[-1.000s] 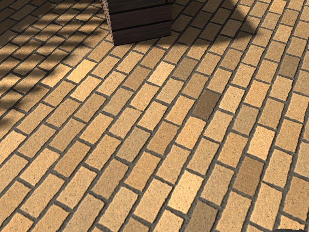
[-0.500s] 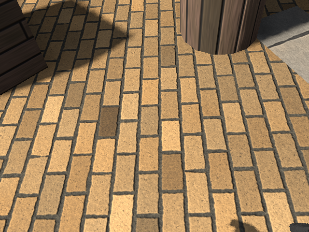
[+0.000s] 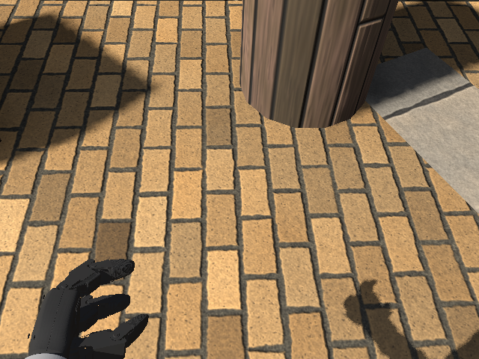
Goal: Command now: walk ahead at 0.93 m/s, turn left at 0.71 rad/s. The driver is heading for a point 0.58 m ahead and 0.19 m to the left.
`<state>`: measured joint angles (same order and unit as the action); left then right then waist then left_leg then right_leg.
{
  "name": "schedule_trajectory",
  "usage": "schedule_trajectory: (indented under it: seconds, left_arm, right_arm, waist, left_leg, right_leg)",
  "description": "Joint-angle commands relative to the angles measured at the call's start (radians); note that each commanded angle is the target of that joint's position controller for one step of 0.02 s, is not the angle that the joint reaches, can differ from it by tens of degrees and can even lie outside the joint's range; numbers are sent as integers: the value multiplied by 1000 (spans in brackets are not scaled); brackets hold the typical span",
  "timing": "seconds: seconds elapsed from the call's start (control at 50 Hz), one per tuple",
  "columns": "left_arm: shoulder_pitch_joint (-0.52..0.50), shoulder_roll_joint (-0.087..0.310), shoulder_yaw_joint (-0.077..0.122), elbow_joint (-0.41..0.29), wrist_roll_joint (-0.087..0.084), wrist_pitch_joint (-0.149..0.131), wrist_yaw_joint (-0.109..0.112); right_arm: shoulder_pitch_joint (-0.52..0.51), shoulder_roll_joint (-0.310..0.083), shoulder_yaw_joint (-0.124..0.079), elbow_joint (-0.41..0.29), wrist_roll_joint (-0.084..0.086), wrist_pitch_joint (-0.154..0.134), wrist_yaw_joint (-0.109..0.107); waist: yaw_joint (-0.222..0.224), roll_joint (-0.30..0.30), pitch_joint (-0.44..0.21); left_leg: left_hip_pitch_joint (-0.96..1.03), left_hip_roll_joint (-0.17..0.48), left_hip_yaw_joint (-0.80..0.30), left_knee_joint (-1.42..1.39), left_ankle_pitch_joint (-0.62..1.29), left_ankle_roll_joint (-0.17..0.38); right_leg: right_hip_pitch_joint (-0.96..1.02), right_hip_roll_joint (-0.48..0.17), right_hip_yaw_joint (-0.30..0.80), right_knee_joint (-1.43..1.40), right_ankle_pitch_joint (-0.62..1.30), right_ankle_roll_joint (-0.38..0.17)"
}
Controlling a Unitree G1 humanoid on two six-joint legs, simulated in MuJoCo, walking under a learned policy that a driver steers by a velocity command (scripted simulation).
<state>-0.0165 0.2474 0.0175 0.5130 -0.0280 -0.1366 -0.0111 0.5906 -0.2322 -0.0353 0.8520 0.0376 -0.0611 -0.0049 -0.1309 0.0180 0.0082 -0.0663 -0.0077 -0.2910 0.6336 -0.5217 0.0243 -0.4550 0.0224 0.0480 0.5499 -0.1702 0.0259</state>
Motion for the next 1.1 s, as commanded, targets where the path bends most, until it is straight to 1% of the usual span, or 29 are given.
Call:
schedule_trajectory:
  seconds: [0.02, 0.04, 0.08, 0.1, 0.16, 0.22, 0.28, 0.32, 0.36, 0.38, 0.4, 0.42, 0.44, 0.46, 0.48, 0.5, 0.54, 0.56, 0.64, 0.72, 0.76, 0.8, 0.82, 0.84, 0.86, 0.88, 0.92, 1.0, 1.1]
  left_arm:
    - [496, 240, 103, 59, 25, 23, 14]
    - [451, 179, 89, 71, 19, 26, 19]
    - [393, 120, 71, 107, 43, 38, 21]
    - [353, 92, 62, 122, 53, 37, 19]
    - [265, 69, 61, 150, 27, 26, 12]
    - [191, 138, 78, 157, 28, 13, 20]
    - [259, 209, 96, 188, 23, 12, 21]
    - [298, 275, 106, 202, 27, 23, 18]
    - [297, 340, 119, 194, 23, 52, 19]
    - [270, 348, 120, 174, 19, 59, 20]
    - [275, 277, 97, 170, 19, 46, 22]
    - [378, 88, 41, 115, 38, 13, 12]
    - [379, 158, 29, 64, 9, -34, 4]
    - [223, 231, 42, 37, -16, -50, 5]
    - [190, 210, 37, 30, -23, -52, 14]
    - [204, 196, 33, 57, 3, -43, 24]
    - [287, 220, 47, 104, 22, -1, 18]
    - [285, 210, 47, 107, 33, 15, 17]
    - [146, 81, 4, 72, 68, 14, 4]
    - [-2, 97, 13, 38, 49, -3, -27]
    - [22, 138, 33, 43, 51, -7, -33]
    - [195, 171, 56, 100, 55, -11, -32]
    - [305, 195, 63, 128, 62, -15, -29]
    - [323, 209, 48, 120, 93, -12, -25]
    - [346, 145, 35, 138, 83, 3, -29]
    - [288, 133, 37, 106, 52, 21, -29]
    - [150, 100, 18, 99, 37, 55, -22]
    - [77, 98, 18, 123, 66, 75, -15]
    - [92, 136, 30, 154, 41, 95, -2]
  right_arm:
    - [-117, -80, 2, -192, 53, -42, -14]
    - [-214, -125, -10, -197, 44, -34, -16]
    - [-297, -112, -13, -205, 6, -20, -4]
    - [-317, -80, -11, -219, 6, -4, 4]
    - [-354, -36, 4, -261, 15, 38, 21]
    - [-399, -66, 8, -292, -3, 38, 41]
    - [-528, -88, 8, -314, -14, 24, 68]
    - [-540, -133, -11, -325, -4, 19, 76]
    - [-379, -221, -53, -303, 20, 29, 73]
    - [-168, -292, -91, -252, 19, 42, 67]
    - [5, -347, -122, -189, 23, 60, 49]
    - [-108, -426, -121, -220, 8, 58, 37]
    - [-127, -380, -104, -285, -17, 28, 45]
    - [-119, -318, -98, -282, -19, 9, 45]
    - [-173, -307, -91, -270, -29, -12, 49]
    - [-270, -279, -81, -282, -38, -27, 48]
    - [-383, -230, -61, -301, -61, -30, 39]
    - [-386, -206, -52, -282, -43, -29, 31]
    - [-359, -199, -44, -220, -28, -14, -18]
    - [-221, -198, -45, -144, -21, 8, -33]
    - [-223, -179, -42, -127, -30, 17, -38]
    - [-293, -177, -43, -142, -40, 26, -35]
    - [-318, -157, -36, -164, -47, 30, -29]
    - [-138, -90, -18, -145, -51, 31, -19]
    - [35, -111, -11, -90, -18, 34, -3]
    - [-47, -206, -31, -81, -11, 51, -1]
    - [-276, -221, -43, -139, -21, 92, -19]
    - [-243, -116, -22, -120, -43, 121, -38]
    - [-258, -128, -25, -90, -51, 116, -35]
  waist:
    - [282, -349, -343]
    - [292, -262, -166]
    - [240, -105, -6]
    - [201, -119, 54]
    - [132, -122, 129]
    - [89, -82, 154]
    - [140, 19, 176]
    - [120, -34, 121]
    - [2, -135, -12]
    - [-107, -142, -123]
    - [-163, -30, -164]
    - [40, 356, -171]
    - [23, 266, -435]
    - [-21, 92, -302]
    - [50, -38, -125]
    - [112, -114, -66]
    - [188, -68, -9]
    - [193, -65, 16]
    - [138, -24, 15]
    - [35, 32, -15]
    - [63, 59, -21]
    - [169, 74, -75]
    - [221, 19, -153]
    - [145, -224, -306]
    - [118, -296, -481]
    - [158, -147, -428]
    - [140, 13, -176]
    - [85, -125, -69]
    - [95, -130, -122]
  left_leg:
    - [-848, 29, 118, 700, 32, 13]
    - [-914, 70, 160, 763, 119, 17]
    - [-858, 134, 187, 737, 200, 23]
    - [-830, 160, 180, 727, 209, 27]
    - [-831, 203, 182, 684, 225, 12]
    - [-753, 201, 218, 504, 424, -4]
    - [-604, 134, 340, 240, 588, 38]
    - [-486, 37, 430, 174, 559, 79]
    - [-286, -53, 479, 193, 406, 126]
    - [1, -83, 467, 167, 378, 166]
    - [343, -52, 341, 100, 419, 205]
    - [510, 135, -162, -44, 298, 356]
    - [615, 278, -618, -270, -142, 469]
    - [487, 264, -618, -375, -210, 386]
    - [281, 255, -533, -401, -14, 349]
    - [114, 223, -409, -360, 250, 324]
    - [-118, 180, -188, -331, 714, 306]
    - [-191, 162, -103, -336, 837, 290]
    - [-327, -26, 191, -308, 1017, 190]
    - [-182, 32, 123, -281, 762, 132]
    - [-92, 68, 70, -196, 731, 124]
    - [-37, 55, 68, -15, 881, 96]
    - [-60, -2, 105, 195, 792, 52]
    - [-301, -118, 109, 582, 61, -26]
    - [-414, -148, 20, 738, -193, -55]
    - [-434, -93, 2, 797, -141, -76]
    - [-468, -28, 114, 704, -28, -94]
    - [-253, 25, 226, 299, 9, -97]
    - [-92, 30, 250, -13, 261, -49]
  right_leg:
    - [975, -461, 808, -262, -705, -243]
    - [846, -428, 654, -271, -596, -224]
    - [609, -356, 398, -305, -303, -210]
    - [512, -326, 299, -337, -222, -194]
    - [371, -320, 97, -402, -21, -173]
    - [283, -275, -108, -465, 85, -146]
    - [312, -236, -244, -494, 217, -114]
    - [425, -247, -275, -389, 727, -100]
    - [513, -271, -284, -78, 1215, -92]
    - [414, -270, -270, 188, 1263, -89]
    - [141, -187, -254, 559, 724, -42]
    - [-234, 37, -169, 1035, -368, 11]
    - [-363, 39, 106, 1104, -358, -25]
    - [-387, -11, 122, 1008, -258, -53]
    - [-365, -40, 99, 904, -212, -55]
    - [-277, -86, 100, 821, -183, -43]
    - [-126, -134, 85, 738, -190, -6]
    - [-99, -153, 56, 661, -189, 12]
    - [40, -59, -81, 230, 204, 42]
    - [77, 1, -63, -36, 518, 8]
    - [71, -1, -30, -72, 466, -25]
    - [191, 13, -52, -110, 443, -52]
    - [340, -55, -22, -100, 717, -72]
    - [661, -326, 265, 10, 1123, -249]
    - [807, -461, 579, -32, 979, -395]
    - [716, -424, 560, -84, 687, -373]
    - [390, -326, 419, -203, 182, -287]
    - [96, -166, 195, -309, 42, -202]
    - [83, -192, 193, -323, -278, -199]
